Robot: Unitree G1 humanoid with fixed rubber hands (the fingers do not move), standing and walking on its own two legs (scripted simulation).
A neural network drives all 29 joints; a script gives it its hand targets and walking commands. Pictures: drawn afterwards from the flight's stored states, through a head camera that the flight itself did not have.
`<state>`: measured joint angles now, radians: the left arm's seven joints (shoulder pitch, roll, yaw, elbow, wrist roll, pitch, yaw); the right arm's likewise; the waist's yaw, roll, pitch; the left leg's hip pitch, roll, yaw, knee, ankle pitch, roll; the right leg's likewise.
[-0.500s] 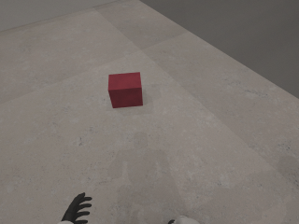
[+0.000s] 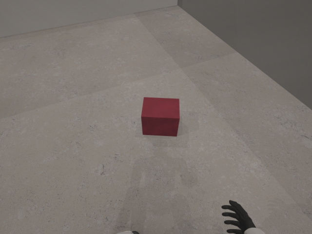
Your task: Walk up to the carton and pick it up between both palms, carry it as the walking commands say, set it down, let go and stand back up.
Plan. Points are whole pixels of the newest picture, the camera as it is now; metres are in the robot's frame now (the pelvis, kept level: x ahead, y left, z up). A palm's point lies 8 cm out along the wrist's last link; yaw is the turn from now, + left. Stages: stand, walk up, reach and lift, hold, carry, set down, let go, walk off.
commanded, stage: walk up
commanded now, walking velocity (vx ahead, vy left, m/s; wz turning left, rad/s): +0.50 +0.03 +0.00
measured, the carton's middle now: (160, 117) +0.98 +0.07 -0.65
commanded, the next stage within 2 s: none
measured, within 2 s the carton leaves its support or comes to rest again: neither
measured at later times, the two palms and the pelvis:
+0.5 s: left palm (116, 140) +0.42 +0.20 -0.10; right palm out of the picture +0.11 -0.24 -0.12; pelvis +0.24 -0.02 +0.00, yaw +1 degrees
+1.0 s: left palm (91, 168) +0.31 +0.25 -0.11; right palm (227, 131) +0.50 -0.21 -0.12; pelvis +0.39 +0.02 +0.02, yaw +1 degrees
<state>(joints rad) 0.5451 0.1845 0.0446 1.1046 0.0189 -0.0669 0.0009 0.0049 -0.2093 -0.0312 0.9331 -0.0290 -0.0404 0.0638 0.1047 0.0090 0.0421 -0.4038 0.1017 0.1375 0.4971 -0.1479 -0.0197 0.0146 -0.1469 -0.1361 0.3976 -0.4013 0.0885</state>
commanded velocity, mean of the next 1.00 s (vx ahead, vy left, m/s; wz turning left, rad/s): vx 0.38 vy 0.04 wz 0.00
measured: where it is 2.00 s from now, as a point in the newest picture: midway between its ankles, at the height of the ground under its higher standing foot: (157, 187)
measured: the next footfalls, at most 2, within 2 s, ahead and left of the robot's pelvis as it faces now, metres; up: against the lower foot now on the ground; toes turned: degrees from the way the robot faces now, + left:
right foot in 0.50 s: +0.40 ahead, -0.14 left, +0.00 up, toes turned -9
left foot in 1.04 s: +0.50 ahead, +0.18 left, +0.00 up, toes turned +7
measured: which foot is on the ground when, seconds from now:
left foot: down 0.00-0.52, up 0.54-1.00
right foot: down 0.00-0.02, up 0.04-0.48, down 0.50-1.00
